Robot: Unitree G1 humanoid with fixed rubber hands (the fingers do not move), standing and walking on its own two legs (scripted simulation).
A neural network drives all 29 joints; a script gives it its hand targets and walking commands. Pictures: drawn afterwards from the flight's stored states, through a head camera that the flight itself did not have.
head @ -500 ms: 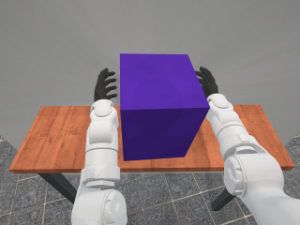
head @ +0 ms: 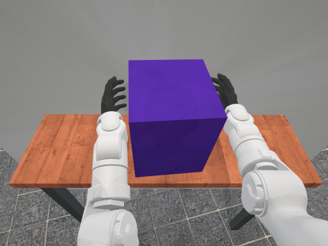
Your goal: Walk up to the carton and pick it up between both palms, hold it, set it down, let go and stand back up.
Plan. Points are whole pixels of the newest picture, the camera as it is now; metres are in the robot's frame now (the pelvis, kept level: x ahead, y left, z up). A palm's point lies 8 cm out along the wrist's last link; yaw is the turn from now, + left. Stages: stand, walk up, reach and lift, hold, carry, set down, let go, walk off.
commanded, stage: set down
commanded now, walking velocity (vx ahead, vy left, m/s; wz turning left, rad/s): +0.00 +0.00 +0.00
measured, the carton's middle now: (168, 120) +0.42 +0.05 +0.06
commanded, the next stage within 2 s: none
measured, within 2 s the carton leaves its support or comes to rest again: neither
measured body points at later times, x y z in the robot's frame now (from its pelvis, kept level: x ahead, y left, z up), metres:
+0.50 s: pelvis +0.00 +0.00 +0.00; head +0.01 +0.00 +0.45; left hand +0.37 +0.20 +0.13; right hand +0.45 -0.10 +0.12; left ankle -0.01 +0.15 -0.75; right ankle -0.01 -0.08 -0.75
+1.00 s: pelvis -0.01 +0.01 +0.00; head +0.02 +0.00 +0.45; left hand +0.37 +0.19 +0.11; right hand +0.46 -0.14 +0.11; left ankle -0.01 +0.15 -0.75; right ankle -0.01 -0.08 -0.75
